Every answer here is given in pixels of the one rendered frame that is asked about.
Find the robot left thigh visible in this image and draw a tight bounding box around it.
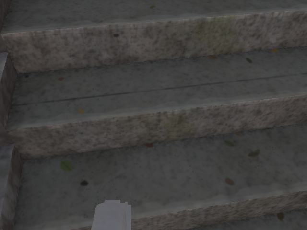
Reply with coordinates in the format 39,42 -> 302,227
91,199 -> 131,230

